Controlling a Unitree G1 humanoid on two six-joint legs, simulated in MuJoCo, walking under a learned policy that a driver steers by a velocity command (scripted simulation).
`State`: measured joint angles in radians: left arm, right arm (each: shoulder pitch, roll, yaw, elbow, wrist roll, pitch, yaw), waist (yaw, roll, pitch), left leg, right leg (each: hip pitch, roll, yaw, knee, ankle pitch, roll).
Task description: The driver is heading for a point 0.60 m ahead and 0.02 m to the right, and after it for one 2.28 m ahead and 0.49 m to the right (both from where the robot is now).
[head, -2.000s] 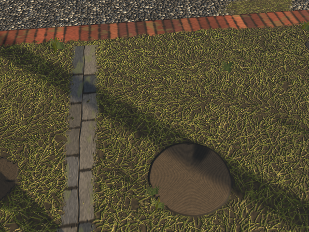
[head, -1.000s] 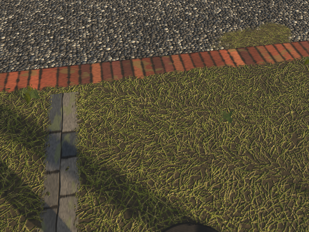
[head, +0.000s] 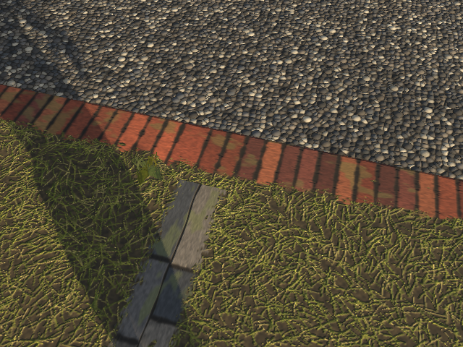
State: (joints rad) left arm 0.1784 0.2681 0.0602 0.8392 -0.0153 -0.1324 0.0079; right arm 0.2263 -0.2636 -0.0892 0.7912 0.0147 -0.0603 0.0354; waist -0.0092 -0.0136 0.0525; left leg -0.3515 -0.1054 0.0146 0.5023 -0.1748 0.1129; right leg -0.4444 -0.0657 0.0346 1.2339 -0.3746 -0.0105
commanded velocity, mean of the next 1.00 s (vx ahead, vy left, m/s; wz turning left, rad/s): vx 0.40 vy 0.00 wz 0.04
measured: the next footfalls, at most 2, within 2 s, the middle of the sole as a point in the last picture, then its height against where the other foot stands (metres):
right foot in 0.40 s outside the picture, level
left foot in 0.86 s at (192, 284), level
